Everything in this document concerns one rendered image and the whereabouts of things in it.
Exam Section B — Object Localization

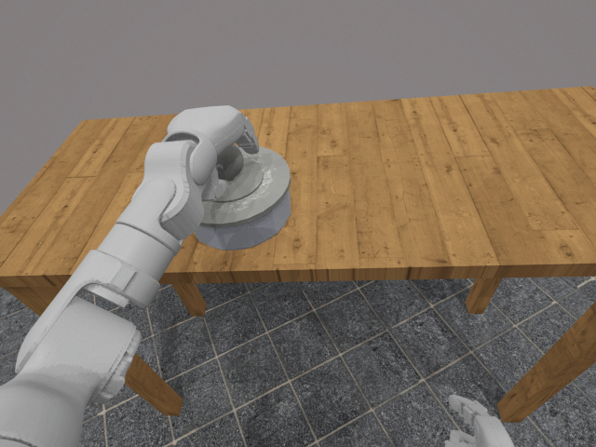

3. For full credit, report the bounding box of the table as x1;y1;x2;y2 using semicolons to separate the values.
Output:
0;86;596;423

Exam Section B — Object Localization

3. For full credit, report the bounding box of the left robot upper arm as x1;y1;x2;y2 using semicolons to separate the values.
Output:
0;296;142;447

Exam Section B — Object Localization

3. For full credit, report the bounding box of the robot left forearm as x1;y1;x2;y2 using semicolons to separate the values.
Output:
15;128;217;373

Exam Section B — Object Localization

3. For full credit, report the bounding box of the knob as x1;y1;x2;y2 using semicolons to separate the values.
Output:
216;145;244;180

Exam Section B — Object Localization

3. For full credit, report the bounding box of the robot left hand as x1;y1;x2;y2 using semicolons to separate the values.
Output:
167;105;259;202

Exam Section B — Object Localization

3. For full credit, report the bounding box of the lid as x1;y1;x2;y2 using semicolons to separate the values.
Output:
200;145;291;228

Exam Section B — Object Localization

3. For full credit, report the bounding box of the robot right hand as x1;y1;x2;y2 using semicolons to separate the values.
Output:
445;395;515;447

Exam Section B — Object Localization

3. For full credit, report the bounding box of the pot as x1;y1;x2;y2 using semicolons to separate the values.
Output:
194;189;291;251

